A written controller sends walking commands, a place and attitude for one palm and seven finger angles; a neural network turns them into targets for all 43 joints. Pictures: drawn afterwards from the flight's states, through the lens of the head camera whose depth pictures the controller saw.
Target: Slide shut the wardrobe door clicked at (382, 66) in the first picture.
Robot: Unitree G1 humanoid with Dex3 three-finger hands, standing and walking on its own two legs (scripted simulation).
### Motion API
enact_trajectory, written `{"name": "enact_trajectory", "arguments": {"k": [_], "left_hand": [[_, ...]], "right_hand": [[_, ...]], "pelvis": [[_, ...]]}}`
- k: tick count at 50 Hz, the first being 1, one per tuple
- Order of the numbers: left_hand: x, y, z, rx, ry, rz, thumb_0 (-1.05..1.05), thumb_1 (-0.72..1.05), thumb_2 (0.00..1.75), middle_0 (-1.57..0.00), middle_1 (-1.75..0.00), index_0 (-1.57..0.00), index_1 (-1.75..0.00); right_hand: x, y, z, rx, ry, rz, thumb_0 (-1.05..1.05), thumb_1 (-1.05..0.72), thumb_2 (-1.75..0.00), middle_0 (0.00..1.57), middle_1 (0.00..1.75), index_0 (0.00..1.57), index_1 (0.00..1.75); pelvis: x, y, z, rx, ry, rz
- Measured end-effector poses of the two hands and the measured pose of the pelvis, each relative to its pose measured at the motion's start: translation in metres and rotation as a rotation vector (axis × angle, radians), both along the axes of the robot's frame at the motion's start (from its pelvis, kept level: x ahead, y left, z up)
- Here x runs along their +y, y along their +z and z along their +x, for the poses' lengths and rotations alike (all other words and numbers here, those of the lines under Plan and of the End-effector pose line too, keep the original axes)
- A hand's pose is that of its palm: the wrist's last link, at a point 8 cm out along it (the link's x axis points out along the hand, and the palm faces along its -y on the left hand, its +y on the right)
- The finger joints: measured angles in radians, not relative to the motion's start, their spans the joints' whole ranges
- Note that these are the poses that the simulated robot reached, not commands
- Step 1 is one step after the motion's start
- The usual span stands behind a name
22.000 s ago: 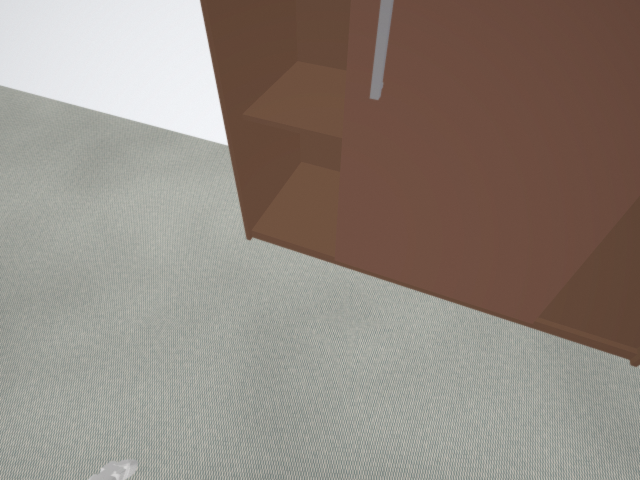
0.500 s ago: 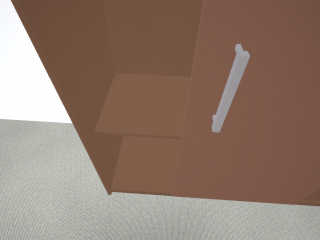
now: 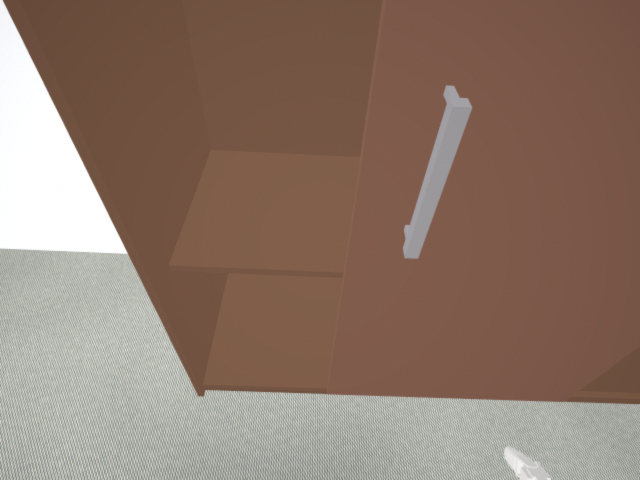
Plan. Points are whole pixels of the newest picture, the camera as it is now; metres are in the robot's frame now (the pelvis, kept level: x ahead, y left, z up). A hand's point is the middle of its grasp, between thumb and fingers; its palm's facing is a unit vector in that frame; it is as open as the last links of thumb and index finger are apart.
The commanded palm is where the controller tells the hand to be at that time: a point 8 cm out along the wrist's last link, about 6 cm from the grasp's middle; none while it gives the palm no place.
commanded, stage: raise the hand with hooked fingers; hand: right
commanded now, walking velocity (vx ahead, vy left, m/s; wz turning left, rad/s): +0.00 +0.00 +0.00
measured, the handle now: (428, 182) +0.48 -0.12 +0.14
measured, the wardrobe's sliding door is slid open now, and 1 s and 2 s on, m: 0.38 0.38 0.38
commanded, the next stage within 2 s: move the hooked fingers beside the handle in 1.96 s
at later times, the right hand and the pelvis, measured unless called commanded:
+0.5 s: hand (534, 472) +0.15 -0.20 +0.04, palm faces +0.08 +0.99 -0.09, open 9.9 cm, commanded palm +0.14 -0.26 +0.03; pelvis -0.04 +0.01 -0.05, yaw -4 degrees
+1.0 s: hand (576, 400) +0.21 -0.25 +0.08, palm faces +0.01 +1.00 -0.09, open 12.9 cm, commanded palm +0.18 -0.30 +0.10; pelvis -0.03 -0.01 -0.02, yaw -2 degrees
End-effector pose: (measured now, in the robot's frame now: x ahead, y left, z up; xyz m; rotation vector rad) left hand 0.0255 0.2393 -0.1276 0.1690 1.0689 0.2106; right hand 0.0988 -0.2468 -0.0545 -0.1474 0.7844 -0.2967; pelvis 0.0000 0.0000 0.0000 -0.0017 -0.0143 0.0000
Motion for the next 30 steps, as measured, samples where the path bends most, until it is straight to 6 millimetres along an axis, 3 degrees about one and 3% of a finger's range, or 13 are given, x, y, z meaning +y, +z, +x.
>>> {"name": "enact_trajectory", "arguments": {"k": [4,7,9,11,14,16,19,22,26,30], "left_hand": [[0.019,0.021,0.057,-0.285,-0.055,0.064,0.02,0.92,0.90,-0.20,-0.30,-0.20,-0.30],[0.027,0.046,0.096,-0.464,-0.095,0.095,0.02,0.92,0.90,-0.20,-0.30,-0.20,-0.30],[0.029,0.061,0.117,-0.554,-0.135,0.113,0.02,0.92,0.90,-0.20,-0.30,-0.20,-0.30],[0.029,0.074,0.134,-0.619,-0.174,0.129,0.01,0.91,0.90,-0.19,-0.30,-0.20,-0.30],[0.024,0.082,0.154,-0.664,-0.223,0.138,0.01,0.91,0.90,-0.19,-0.30,-0.20,-0.30],[0.016,0.082,0.163,-0.673,-0.253,0.132,0.01,0.91,0.90,-0.19,-0.30,-0.20,-0.30],[-0.002,0.071,0.169,-0.655,-0.304,0.106,0.01,0.91,0.90,-0.19,-0.30,-0.20,-0.30],[-0.022,0.051,0.164,-0.609,-0.350,0.058,0.01,0.91,0.90,-0.19,-0.30,-0.20,-0.30],[-0.043,0.025,0.142,-0.532,-0.354,-0.016,0.01,0.90,0.90,-0.20,-0.30,-0.20,-0.30],[-0.048,0.014,0.111,-0.466,-0.269,-0.060,0.01,0.90,0.90,-0.20,-0.30,-0.20,-0.30]], "right_hand": [[0.013,0.079,0.076,-0.503,0.132,-0.001,0.04,-0.87,-0.86,0.20,0.36,0.20,0.35],[0.033,0.100,0.100,-0.772,0.249,0.106,0.02,-0.80,-0.84,0.20,0.39,0.20,0.39],[0.043,0.092,0.098,-0.847,0.330,0.177,0.01,-0.75,-0.82,0.21,0.42,0.21,0.41],[0.045,0.072,0.085,-0.818,0.383,0.206,0.01,-0.70,-0.80,0.21,0.45,0.21,0.44],[0.034,0.038,0.053,-0.682,0.346,0.218,0.00,-0.62,-0.77,0.22,0.49,0.22,0.48],[0.020,0.027,0.030,-0.622,0.266,0.192,0.01,-0.57,-0.76,0.23,0.52,0.23,0.51],[-0.003,0.039,0.006,-0.664,0.165,0.093,0.01,-0.49,-0.73,0.24,0.57,0.23,0.56],[-0.015,0.070,0.004,-0.812,0.160,0.012,0.01,-0.42,-0.70,0.24,0.61,0.23,0.60],[-0.007,0.099,0.034,-0.921,0.325,0.016,0.01,-0.33,-0.66,0.24,0.67,0.24,0.66],[0.000,0.097,0.073,-0.781,0.458,0.103,0.00,-0.23,-0.62,0.25,0.73,0.25,0.72]], "pelvis": [[-0.002,-0.007,-0.011,0.034,-0.026,0.004],[0.001,-0.018,-0.020,0.078,-0.010,-0.001],[0.003,-0.026,-0.024,0.096,-0.001,-0.003],[0.006,-0.034,-0.028,0.111,0.006,-0.006],[0.008,-0.044,-0.030,0.122,0.002,-0.005],[0.009,-0.048,-0.031,0.125,-0.009,0.004],[0.010,-0.051,-0.033,0.122,-0.032,0.025],[0.009,-0.054,-0.036,0.114,-0.057,0.048],[0.007,-0.053,-0.044,0.103,-0.071,0.063],[0.005,-0.045,-0.045,0.106,-0.052,0.052]]}}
